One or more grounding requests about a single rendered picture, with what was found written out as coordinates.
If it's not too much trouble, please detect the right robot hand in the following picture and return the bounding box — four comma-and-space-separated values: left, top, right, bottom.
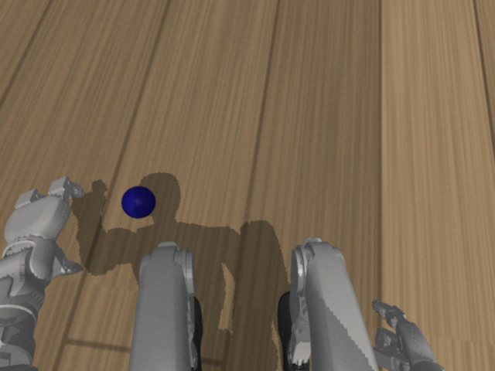
372, 301, 437, 371

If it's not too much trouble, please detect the left robot arm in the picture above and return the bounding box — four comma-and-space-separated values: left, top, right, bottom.
0, 237, 56, 371

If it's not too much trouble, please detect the right robot foot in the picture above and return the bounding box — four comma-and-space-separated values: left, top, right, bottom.
278, 291, 309, 371

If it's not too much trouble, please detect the left robot hand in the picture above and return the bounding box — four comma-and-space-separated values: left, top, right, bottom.
4, 176, 85, 278

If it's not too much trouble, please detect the ball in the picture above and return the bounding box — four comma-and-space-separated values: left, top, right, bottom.
121, 186, 155, 219

